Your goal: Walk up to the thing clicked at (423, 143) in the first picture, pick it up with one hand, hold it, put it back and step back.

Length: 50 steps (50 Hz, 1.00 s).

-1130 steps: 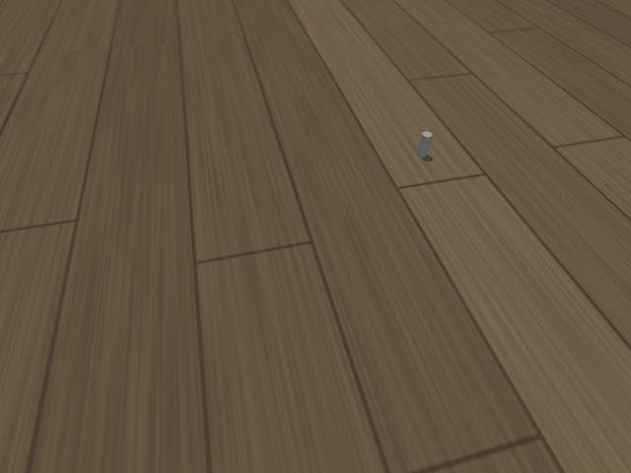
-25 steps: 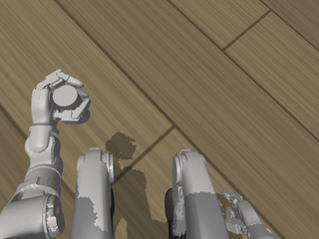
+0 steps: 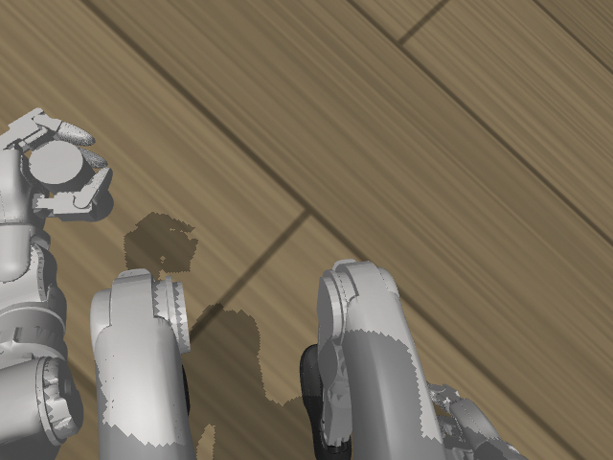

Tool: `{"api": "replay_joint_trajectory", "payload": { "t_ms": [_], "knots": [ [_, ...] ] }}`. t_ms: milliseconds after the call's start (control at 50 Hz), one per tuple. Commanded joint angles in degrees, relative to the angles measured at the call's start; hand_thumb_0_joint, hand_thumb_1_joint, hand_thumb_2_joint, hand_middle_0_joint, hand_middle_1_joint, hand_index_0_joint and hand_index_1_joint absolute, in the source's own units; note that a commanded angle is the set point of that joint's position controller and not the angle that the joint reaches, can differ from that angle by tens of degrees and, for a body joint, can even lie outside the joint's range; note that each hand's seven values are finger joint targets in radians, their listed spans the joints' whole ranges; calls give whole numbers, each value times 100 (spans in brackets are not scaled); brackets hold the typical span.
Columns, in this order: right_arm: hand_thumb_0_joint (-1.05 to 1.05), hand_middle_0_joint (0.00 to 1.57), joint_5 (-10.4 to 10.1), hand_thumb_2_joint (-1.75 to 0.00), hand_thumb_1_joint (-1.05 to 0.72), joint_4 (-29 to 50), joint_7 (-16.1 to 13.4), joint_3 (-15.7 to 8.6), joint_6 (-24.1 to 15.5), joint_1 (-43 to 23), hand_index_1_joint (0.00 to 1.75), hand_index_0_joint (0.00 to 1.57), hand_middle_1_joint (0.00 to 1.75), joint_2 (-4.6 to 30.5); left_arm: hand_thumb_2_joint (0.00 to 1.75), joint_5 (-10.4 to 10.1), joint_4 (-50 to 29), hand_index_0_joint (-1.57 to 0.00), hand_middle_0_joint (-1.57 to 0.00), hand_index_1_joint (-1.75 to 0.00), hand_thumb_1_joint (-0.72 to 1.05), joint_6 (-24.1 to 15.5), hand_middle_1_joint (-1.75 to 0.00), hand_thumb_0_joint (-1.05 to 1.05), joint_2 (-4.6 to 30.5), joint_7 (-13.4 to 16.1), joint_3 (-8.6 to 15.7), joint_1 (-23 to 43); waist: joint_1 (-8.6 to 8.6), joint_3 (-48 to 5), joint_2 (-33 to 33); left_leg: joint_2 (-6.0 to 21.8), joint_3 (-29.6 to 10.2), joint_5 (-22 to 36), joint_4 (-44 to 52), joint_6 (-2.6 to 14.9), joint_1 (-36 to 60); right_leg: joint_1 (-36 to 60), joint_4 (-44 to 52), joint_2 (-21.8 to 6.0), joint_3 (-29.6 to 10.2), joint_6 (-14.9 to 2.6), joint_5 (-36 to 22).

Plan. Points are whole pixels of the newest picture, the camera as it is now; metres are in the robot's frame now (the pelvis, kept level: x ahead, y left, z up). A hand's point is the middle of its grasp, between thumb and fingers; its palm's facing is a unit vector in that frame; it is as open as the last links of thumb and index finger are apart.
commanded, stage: crouch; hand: left
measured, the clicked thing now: (77, 185) +0.44 +0.25 -0.09
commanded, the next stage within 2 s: lower in 0.22 s
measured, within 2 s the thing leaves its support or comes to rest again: rests again in 1.70 s
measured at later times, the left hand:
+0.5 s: hand (96, 192) +0.44 +0.24 -0.13, palm faces +0.13 -0.99 +0.00, open 7.0 cm
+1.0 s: hand (108, 200) +0.45 +0.24 -0.19, palm faces +0.17 -0.99 -0.01, open 7.0 cm
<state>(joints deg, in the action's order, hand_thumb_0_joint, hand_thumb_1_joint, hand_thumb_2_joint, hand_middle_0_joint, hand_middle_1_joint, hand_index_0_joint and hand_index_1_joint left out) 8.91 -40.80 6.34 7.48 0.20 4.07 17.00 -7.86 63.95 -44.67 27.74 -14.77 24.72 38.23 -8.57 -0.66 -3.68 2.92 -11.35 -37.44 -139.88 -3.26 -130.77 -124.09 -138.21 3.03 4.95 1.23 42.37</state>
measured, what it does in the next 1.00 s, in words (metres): stands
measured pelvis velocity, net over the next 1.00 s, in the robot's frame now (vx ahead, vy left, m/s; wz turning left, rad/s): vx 0.00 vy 0.02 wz -0.13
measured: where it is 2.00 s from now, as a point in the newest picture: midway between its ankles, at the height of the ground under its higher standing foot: (251, 434)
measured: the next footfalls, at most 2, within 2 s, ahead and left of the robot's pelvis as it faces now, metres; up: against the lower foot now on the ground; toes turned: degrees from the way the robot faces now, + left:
none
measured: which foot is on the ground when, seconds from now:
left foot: down 0.00-1.00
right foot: down 0.00-1.00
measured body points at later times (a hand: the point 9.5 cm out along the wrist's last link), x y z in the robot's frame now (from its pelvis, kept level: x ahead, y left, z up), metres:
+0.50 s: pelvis +0.00 +0.01 -0.02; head +0.23 +0.11 +0.35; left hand +0.43 +0.29 -0.13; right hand +0.15 -0.26 -0.11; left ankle +0.09 +0.15 -0.28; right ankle +0.09 -0.12 -0.28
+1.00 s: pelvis +0.00 +0.02 -0.03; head +0.25 +0.15 +0.31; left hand +0.44 +0.29 -0.19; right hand +0.13 -0.25 -0.09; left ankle +0.09 +0.15 -0.28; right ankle +0.09 -0.12 -0.28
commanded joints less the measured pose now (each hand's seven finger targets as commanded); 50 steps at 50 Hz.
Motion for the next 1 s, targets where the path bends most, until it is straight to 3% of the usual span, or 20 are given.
{"api": "replay_joint_trajectory", "payload": {
  "t_ms": [0,20,100,140,240,280,320,400,480,500,540,620,640,740,800,820,840,980],
  "knots": [
    [0,20,54,-90,-88,249,-38,-422,-60,519,30,20,30,1433,124,-32,-1272,-126,-125,-131,58,-498,-132,0,948,-5,-10,1764,-121,-3598,1506,-44,575,342,1239,304,2675,1593,1466,166,527,-308,-1096],
    [0,20,63,-90,-88,242,-40,-423,-51,487,30,20,30,1447,123,-47,-1250,-126,-125,-131,57,-507,-132,0,1032,31,58,1734,-72,-3572,1480,-46,586,303,1202,309,2574,1634,1462,174,519,-303,-1056],
    [0,20,133,-90,-89,197,-15,-324,-23,394,30,20,30,1499,123,-130,-1311,-126,-125,-132,54,-566,-133,0,918,95,-42,1667,-158,-3526,1540,-33,521,560,1034,297,2695,1642,1358,195,568,-283,-1304],
    [0,20,162,-90,-89,222,-7,-272,-8,386,30,20,30,1508,124,-125,-1238,-127,-127,-133,55,-577,-134,0,1095,156,85,1539,-112,-3621,1463,-27,513,768,918,303,2626,1866,1319,213,564,-261,-1502],
    [0,20,244,-90,-89,276,21,-160,39,220,30,20,30,1573,127,-87,-987,-128,-127,-135,57,-606,-136,0,1009,178,-107,1337,-253,-3251,1324,-8,429,602,804,326,2356,1803,1333,247,657,-234,-1422],
    [0,20,270,-91,-90,299,30,-128,69,204,30,20,30,1606,126,-93,-1078,-127,-126,-135,58,-634,-135,0,1156,193,-6,1233,-154,-3390,1398,-6,411,784,784,305,2502,1930,1273,267,678,-238,-1561],
    [0,20,270,-91,-90,389,52,-74,72,78,30,20,30,1627,123,-106,-1063,-129,-129,-135,55,-641,-135,0,1147,217,-15,1179,-170,-3307,1504,4,341,769,844,271,2607,1757,1182,268,751,-262,-1492],
    [0,20,332,-91,-90,409,71,110,79,-26,30,20,30,1679,125,-148,-643,-129,-129,-136,56,-747,-135,0,1140,344,-15,1047,-358,-2977,1358,14,238,569,724,278,2404,1773,1172,315,860,-248,-1402],
    [0,20,438,-91,-90,500,61,303,77,-275,30,20,30,1729,124,-108,-651,-126,-127,-134,56,-1029,-133,0,1565,447,52,1333,-407,-2815,1363,35,201,518,574,297,2294,1912,1195,357,856,-227,-1390],
    [0,20,475,-91,-90,503,69,352,80,-292,30,20,30,1753,124,-85,-545,-127,-127,-134,55,-1090,-134,0,1514,464,-8,1317,-497,-2806,1392,48,151,575,576,284,2415,1928,1151,360,896,-219,-1444],
    [0,20,543,-91,-90,513,68,427,69,-382,30,20,30,1791,124,-53,-608,-126,-127,-134,55,-1226,-133,0,1801,535,155,1369,-456,-2874,1474,67,140,600,514,281,2493,2024,1152,381,888,-219,-1475],
    [0,20,664,-91,-91,576,60,609,92,-563,30,20,30,1915,123,-8,-335,-123,-123,-132,53,-1408,-131,0,2058,625,257,1329,-522,-2729,1887,116,31,611,587,197,2822,1863,1061,399,1017,-252,-1426],
    [0,20,696,-91,-91,603,66,681,106,-606,30,20,30,1929,123,37,-127,-122,-122,-131,53,-1426,-131,0,1974,625,113,1282,-646,-2648,1936,119,-19,604,592,188,2843,1850,1032,394,1060,-243,-1442],
    [0,20,784,-91,-91,700,66,872,134,-799,30,20,30,2057,122,89,110,-122,-122,-131,49,-1562,-131,0,2212,703,174,1170,-712,-2248,2045,142,-130,497,642,151,2791,1778,965,406,1215,-248,-1389],
    [0,20,841,-91,-91,673,73,972,141,-785,30,20,30,2125,123,37,137,-123,-123,-132,47,-1636,-132,0,2233,724,149,1160,-806,-2224,2059,146,-208,722,593,136,2890,1907,912,425,1264,-229,-1607],
    [0,20,852,-91,-91,709,76,1001,152,-769,30,20,30,2144,122,-2,284,-124,-124,-133,44,-1635,-132,0,2260,740,250,991,-772,-2344,1978,156,-231,831,554,144,2983,1997,936,449,1282,-215,-1683],
    [0,20,865,-91,-91,700,70,1037,157,-798,30,20,30,2158,120,-22,317,-122,-122,-131,44,-1646,-130,0,2221,736,163,959,-806,-2329,1992,161,-259,983,532,140,3032,2021,925,457,1288,-213,-1805],
    [0,20,974,-91,-91,801,33,1281,200,-1019,30,20,30,2236,120,3,616,-120,-120,-129,41,-1842,-129,0,2615,904,293,1293,-1031,-1839,1822,172,-338,478,426,201,2591,2064,1014,493,1350,-171,-1577]
  ]
}}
